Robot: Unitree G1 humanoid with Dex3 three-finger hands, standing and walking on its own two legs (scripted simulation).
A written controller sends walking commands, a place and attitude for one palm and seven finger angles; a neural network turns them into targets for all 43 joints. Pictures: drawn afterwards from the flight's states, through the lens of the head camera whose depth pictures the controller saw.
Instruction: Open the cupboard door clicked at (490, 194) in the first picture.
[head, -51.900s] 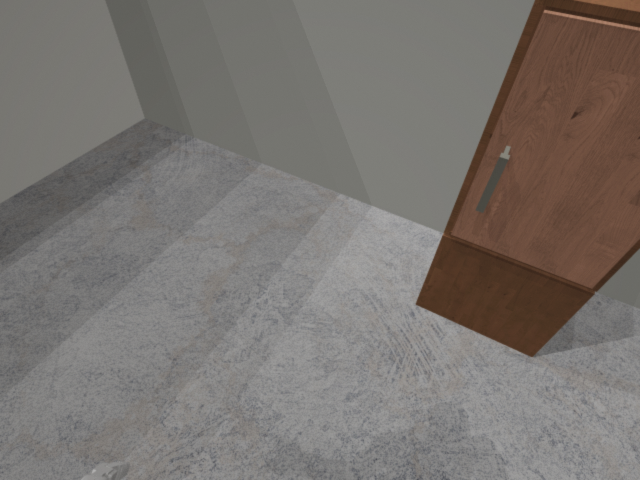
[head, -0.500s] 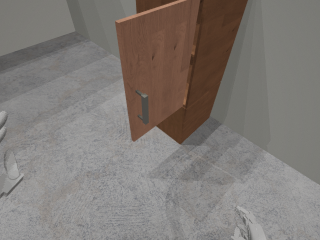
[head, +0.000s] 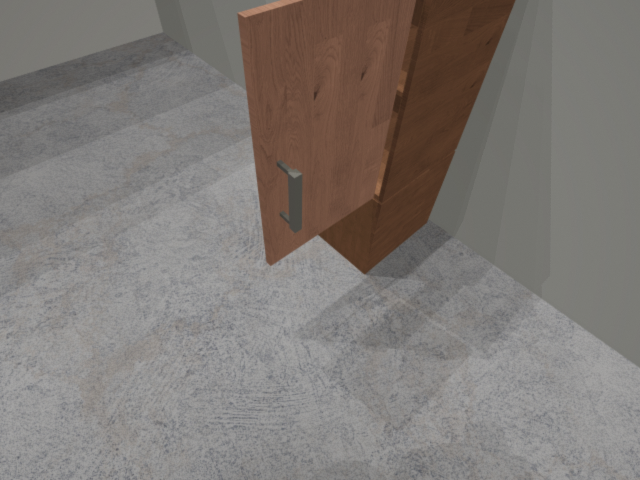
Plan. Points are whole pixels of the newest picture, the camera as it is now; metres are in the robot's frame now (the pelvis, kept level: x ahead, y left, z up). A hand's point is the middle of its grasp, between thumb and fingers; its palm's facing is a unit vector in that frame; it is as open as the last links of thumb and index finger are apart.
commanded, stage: let the arm hang, fingers relaxed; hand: left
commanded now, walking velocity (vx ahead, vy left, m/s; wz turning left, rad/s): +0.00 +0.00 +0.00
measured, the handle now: (289, 197) +0.64 +0.11 -0.11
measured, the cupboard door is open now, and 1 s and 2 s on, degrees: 88 88 88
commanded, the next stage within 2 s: look to check the result in 0.62 s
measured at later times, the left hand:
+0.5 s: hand out of the picture +0.05 +0.16 -0.17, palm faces +0.00 -0.98 -0.22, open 7.4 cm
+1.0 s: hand out of the picture +0.02 +0.15 -0.17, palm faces +0.03 -0.98 -0.22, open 7.4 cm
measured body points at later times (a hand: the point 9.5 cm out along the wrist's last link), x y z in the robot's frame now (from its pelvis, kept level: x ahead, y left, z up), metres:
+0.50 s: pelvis +0.02 -0.02 +0.00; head +0.02 -0.03 +0.45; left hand +0.05 +0.21 -0.15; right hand +0.02 -0.24 -0.16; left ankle +0.05 +0.10 -0.74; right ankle -0.01 -0.08 -0.74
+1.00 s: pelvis +0.04 -0.03 +0.00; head +0.06 -0.04 +0.45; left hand +0.02 +0.20 -0.15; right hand +0.03 -0.25 -0.17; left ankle +0.05 +0.10 -0.74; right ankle -0.01 -0.08 -0.74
